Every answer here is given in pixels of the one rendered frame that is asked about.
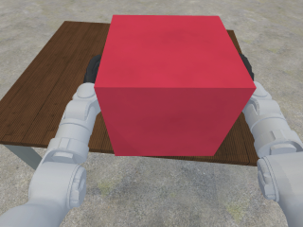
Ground robot left forearm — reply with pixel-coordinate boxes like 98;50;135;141
27;82;101;199

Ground left robot upper arm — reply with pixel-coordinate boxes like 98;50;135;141
0;161;87;227

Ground robot right forearm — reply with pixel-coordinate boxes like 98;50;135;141
242;81;303;159

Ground left robot hand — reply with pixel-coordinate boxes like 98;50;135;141
83;54;101;84

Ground carton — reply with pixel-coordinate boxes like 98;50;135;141
94;14;257;156

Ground right robot hand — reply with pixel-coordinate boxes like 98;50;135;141
239;53;255;81

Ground table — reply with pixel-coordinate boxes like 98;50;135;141
0;21;259;170

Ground right robot upper arm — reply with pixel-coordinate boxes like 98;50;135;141
257;151;303;227

